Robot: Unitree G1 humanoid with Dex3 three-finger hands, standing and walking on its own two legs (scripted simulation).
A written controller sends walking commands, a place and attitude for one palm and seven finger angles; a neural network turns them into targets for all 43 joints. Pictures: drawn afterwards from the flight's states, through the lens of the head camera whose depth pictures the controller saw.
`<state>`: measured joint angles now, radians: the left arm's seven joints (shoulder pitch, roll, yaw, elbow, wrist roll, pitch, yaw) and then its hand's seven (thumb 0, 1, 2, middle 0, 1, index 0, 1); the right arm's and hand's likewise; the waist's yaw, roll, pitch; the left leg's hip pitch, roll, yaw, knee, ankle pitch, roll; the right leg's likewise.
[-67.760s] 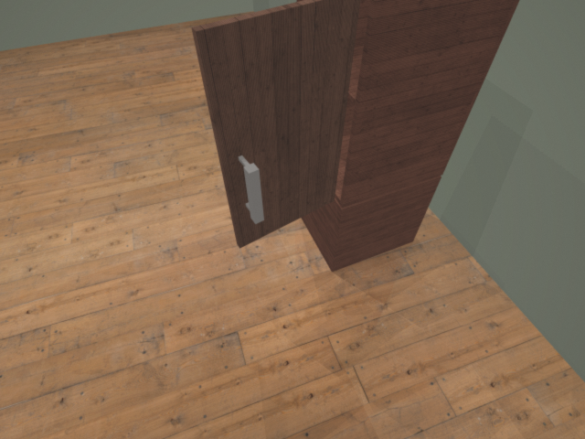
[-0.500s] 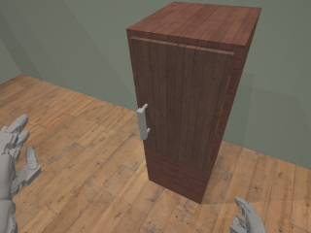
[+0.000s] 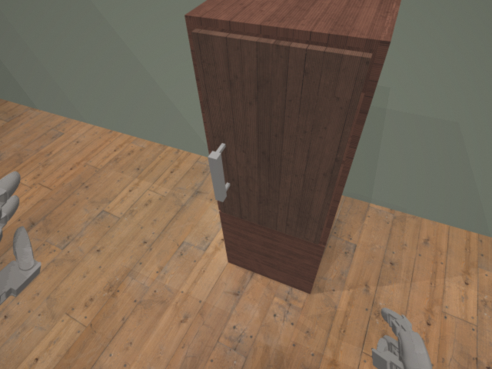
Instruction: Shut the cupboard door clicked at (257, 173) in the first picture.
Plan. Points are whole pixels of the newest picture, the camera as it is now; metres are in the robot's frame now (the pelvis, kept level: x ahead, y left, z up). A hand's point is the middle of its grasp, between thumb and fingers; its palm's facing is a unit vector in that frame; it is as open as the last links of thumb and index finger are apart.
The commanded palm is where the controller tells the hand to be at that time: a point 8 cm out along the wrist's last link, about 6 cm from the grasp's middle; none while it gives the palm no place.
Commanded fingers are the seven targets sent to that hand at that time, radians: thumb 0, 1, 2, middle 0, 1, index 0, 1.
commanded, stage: step back with the hand held close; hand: left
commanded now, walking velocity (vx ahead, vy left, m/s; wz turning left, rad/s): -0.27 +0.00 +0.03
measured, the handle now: (221, 172) +0.62 +0.11 -0.11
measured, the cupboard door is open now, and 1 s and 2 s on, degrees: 0 0 0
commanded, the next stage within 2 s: stop stepping back and stand still in 1.14 s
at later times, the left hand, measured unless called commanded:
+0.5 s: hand out of the picture +0.11 +0.27 +0.17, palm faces +0.48 -0.75 -0.44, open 7.4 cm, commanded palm +0.05 +0.30 +0.18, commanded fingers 0.00 0.90 0.90 -0.20 -0.30 -0.20 -0.30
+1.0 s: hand out of the picture +0.03 +0.27 +0.17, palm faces +0.49 -0.76 -0.43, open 7.4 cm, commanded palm -0.03 +0.31 +0.18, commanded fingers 0.00 0.90 0.90 -0.20 -0.30 -0.20 -0.30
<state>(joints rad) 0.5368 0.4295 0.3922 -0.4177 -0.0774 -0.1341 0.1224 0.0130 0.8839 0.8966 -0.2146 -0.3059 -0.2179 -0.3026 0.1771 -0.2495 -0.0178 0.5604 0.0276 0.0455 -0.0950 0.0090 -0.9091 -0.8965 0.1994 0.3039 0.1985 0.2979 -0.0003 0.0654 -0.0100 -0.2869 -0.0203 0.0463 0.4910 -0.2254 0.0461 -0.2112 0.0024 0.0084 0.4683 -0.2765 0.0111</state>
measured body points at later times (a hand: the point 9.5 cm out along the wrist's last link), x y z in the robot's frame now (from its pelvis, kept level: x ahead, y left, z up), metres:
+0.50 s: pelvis -0.08 +0.00 -0.02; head -0.08 +0.00 +0.43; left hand +0.08 +0.31 +0.19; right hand +0.09 -0.24 -0.09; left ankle +0.02 +0.09 -0.73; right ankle -0.02 -0.13 -0.74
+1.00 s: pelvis -0.14 +0.00 -0.01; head -0.14 +0.01 +0.44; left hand -0.01 +0.31 +0.19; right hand +0.04 -0.23 -0.09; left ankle -0.01 +0.09 -0.73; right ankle -0.14 -0.13 -0.74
